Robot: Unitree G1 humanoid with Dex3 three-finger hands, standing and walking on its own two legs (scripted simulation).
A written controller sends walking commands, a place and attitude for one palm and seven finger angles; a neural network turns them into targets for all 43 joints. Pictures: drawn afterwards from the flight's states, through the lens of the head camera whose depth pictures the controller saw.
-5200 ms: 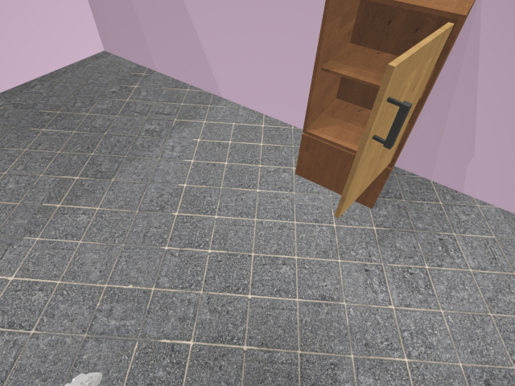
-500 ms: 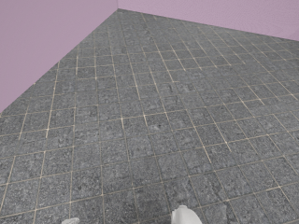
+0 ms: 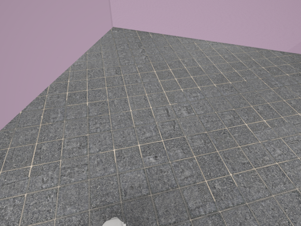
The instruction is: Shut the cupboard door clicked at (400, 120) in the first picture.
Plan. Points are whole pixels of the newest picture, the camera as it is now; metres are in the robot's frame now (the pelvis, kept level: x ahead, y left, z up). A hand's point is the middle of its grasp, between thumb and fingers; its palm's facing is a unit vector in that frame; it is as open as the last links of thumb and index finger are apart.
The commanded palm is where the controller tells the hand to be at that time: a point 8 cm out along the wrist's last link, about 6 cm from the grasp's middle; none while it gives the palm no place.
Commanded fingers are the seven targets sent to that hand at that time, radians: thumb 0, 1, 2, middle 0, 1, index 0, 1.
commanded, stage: walk around to get in front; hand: left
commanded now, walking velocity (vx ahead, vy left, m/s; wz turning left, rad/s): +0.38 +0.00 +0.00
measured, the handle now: out of the picture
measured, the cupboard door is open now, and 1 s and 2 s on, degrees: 81 81 81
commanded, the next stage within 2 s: walk to a spot facing it in 0.84 s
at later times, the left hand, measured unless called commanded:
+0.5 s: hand (87, 191) +0.27 +0.23 -0.17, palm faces -0.01 -0.99 -0.15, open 7.4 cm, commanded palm none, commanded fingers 0.00 0.90 0.90 -0.20 -0.30 -0.20 -0.30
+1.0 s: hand (119, 142) +0.47 +0.16 -0.16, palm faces -0.03 -0.97 -0.23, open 7.1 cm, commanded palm none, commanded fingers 0.00 0.90 0.90 -0.20 -0.30 -0.20 -0.30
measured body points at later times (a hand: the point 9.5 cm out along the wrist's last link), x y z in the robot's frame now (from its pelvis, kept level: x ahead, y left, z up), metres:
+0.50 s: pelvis +0.20 +0.06 +0.01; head +0.21 +0.07 +0.46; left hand +0.27 +0.28 -0.16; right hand +0.13 -0.16 -0.14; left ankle +0.16 +0.14 -0.74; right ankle +0.28 -0.12 -0.66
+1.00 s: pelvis +0.42 -0.03 +0.00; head +0.42 -0.04 +0.45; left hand +0.47 +0.21 -0.15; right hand +0.44 -0.27 -0.15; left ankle +0.50 +0.11 -0.68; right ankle +0.39 -0.11 -0.74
